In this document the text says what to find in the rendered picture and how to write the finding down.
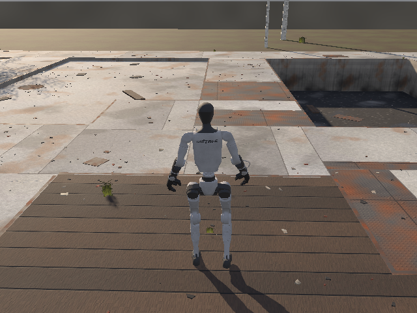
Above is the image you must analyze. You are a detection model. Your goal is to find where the left robot hand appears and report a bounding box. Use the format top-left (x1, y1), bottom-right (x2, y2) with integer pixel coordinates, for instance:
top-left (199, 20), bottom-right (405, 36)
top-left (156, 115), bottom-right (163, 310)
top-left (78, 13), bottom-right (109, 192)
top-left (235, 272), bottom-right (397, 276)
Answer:
top-left (166, 178), bottom-right (181, 192)

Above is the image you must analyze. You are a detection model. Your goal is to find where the right robot forearm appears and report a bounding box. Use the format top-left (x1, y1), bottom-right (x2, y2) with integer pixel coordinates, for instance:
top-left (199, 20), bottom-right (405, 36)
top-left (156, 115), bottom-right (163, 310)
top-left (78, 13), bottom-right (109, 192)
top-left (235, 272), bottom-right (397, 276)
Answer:
top-left (235, 155), bottom-right (248, 175)

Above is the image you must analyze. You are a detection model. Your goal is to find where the right robot hand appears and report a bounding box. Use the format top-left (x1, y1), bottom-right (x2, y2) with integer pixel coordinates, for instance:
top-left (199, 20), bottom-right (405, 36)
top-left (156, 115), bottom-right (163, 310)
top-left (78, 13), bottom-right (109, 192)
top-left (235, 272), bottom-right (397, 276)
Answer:
top-left (235, 173), bottom-right (250, 185)

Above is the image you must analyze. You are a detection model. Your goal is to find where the left robot forearm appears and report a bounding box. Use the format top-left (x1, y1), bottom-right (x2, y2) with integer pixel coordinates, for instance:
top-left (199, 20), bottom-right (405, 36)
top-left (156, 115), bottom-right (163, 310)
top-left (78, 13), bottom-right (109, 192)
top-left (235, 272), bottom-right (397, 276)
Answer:
top-left (168, 157), bottom-right (181, 181)

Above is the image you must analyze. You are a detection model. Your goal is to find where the robot left upper arm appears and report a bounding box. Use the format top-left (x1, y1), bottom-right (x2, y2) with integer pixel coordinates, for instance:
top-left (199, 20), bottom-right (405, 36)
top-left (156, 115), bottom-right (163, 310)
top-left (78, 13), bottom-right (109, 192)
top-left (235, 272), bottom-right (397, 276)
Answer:
top-left (175, 132), bottom-right (194, 167)

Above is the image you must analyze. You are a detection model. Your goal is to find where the robot right foot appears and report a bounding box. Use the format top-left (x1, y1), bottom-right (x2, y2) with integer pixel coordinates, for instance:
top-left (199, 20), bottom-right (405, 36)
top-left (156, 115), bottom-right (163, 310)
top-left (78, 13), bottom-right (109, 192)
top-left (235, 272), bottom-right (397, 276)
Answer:
top-left (222, 253), bottom-right (232, 269)

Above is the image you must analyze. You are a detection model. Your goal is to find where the robot right shin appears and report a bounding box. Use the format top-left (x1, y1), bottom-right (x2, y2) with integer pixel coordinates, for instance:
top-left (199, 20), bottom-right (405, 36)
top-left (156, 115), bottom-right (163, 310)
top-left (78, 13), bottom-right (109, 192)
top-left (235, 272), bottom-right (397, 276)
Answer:
top-left (222, 213), bottom-right (232, 260)

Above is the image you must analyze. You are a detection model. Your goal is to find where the robot right upper arm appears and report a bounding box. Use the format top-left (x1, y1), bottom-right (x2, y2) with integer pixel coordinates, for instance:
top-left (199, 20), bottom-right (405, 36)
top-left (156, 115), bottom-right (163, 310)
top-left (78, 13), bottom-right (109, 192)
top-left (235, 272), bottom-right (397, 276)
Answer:
top-left (220, 130), bottom-right (241, 165)

